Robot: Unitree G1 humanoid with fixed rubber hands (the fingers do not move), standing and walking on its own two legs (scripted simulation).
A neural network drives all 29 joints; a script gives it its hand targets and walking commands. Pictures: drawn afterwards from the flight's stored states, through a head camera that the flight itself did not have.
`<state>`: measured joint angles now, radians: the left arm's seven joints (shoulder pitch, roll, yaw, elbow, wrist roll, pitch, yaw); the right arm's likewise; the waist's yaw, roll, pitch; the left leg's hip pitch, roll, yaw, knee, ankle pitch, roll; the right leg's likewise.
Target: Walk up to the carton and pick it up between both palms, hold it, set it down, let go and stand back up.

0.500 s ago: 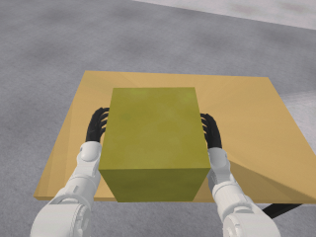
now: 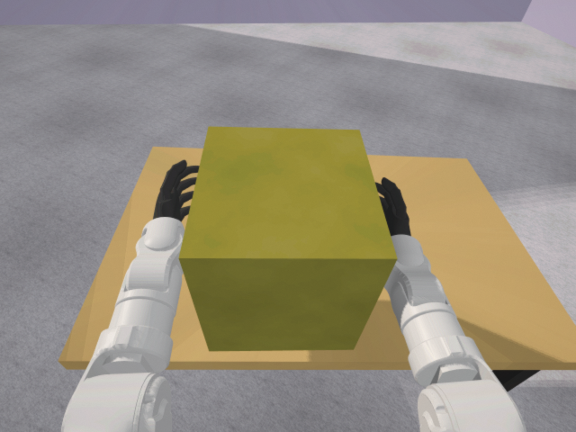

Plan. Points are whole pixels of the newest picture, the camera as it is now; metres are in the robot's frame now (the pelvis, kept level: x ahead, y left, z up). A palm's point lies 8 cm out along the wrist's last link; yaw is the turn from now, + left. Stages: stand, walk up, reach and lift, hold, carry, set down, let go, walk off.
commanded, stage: reach and lift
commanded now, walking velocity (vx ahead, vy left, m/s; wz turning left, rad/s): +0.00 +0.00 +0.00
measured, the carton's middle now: (283, 241) +0.39 +0.01 +0.06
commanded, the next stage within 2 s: hold in 1.72 s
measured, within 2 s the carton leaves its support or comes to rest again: neither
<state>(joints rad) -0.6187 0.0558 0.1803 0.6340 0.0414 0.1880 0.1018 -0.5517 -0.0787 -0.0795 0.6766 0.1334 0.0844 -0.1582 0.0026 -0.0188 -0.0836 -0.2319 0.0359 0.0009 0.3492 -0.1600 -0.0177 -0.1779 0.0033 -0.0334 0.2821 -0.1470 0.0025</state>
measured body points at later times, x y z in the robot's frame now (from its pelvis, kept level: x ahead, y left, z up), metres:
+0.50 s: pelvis +0.01 +0.01 +0.00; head -0.02 +0.02 +0.45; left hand +0.38 +0.16 +0.15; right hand +0.37 -0.17 +0.13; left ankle +0.01 +0.13 -0.75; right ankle +0.00 -0.12 -0.75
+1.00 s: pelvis -0.01 +0.00 +0.00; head -0.05 +0.02 +0.45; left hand +0.37 +0.17 +0.17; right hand +0.37 -0.16 +0.15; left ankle +0.01 +0.13 -0.75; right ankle +0.00 -0.12 -0.75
